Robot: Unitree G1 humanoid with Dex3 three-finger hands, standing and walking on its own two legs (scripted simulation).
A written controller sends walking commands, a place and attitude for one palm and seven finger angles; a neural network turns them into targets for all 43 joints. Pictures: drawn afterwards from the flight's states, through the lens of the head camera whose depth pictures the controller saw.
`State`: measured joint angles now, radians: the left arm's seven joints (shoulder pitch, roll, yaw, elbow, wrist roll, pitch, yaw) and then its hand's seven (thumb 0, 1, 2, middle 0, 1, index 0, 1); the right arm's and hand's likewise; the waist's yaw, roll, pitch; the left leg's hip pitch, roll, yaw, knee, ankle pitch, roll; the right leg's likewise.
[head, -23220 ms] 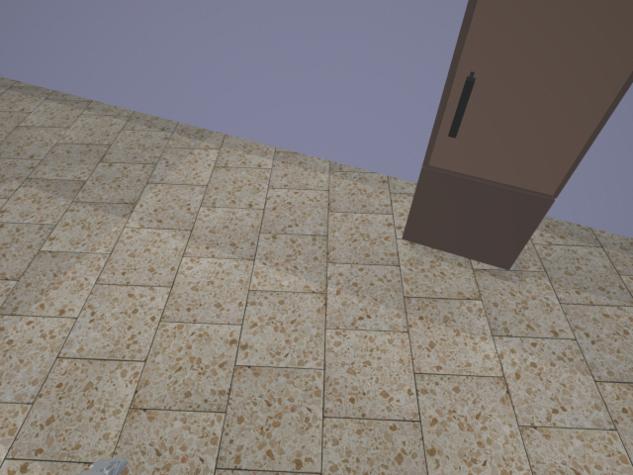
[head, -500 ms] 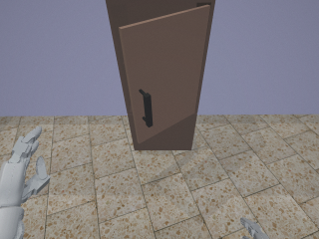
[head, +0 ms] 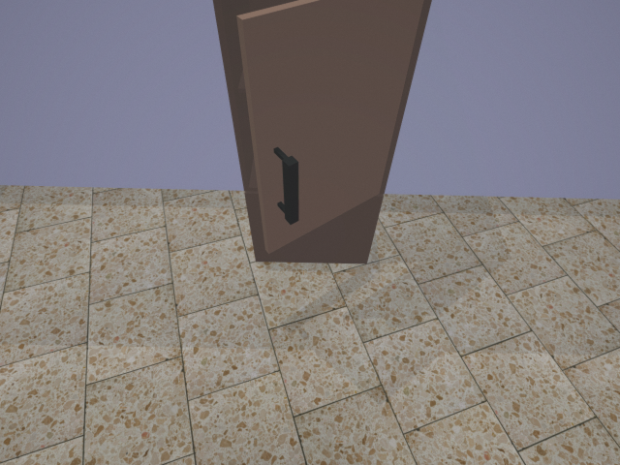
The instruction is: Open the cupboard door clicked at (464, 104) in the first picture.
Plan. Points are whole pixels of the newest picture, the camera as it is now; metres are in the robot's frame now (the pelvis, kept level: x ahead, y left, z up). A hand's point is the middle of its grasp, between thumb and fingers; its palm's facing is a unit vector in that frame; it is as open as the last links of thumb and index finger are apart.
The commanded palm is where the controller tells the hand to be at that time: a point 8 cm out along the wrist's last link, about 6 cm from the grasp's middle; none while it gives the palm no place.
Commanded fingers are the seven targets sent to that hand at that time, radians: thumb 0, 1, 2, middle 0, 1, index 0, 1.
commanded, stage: let the arm hang, fingers relaxed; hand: left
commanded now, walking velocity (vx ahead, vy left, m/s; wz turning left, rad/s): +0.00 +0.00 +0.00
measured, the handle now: (285, 186) +0.66 +0.09 -0.10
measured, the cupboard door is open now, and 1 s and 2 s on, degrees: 36 36 36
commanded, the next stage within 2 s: look to check the result in 0.54 s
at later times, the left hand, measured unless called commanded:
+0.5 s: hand out of the picture +0.08 +0.21 -0.16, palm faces -0.03 -0.96 -0.27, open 7.4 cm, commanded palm none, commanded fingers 0.00 0.90 0.90 -0.20 -0.30 -0.20 -0.30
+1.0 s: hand out of the picture +0.07 +0.22 -0.16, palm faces -0.03 -0.95 -0.30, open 7.4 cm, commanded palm none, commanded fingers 0.00 0.90 0.90 -0.20 -0.30 -0.20 -0.30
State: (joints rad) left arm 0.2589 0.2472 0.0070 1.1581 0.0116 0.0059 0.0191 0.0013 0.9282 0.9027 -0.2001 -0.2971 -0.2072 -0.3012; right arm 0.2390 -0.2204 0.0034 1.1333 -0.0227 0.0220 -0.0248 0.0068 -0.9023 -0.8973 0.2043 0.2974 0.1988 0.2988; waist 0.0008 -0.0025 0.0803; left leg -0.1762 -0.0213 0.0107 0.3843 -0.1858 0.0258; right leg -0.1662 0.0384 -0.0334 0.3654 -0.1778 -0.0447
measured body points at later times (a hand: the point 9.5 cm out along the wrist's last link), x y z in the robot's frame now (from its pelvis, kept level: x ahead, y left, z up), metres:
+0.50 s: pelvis +0.01 +0.01 +0.00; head +0.01 +0.00 +0.45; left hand +0.08 +0.26 -0.14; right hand +0.05 -0.25 -0.15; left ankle +0.01 +0.10 -0.75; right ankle +0.01 -0.09 -0.75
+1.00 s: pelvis +0.02 -0.01 +0.00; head +0.04 -0.01 +0.45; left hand +0.07 +0.27 -0.14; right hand +0.07 -0.27 -0.15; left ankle +0.01 +0.10 -0.75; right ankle +0.01 -0.09 -0.75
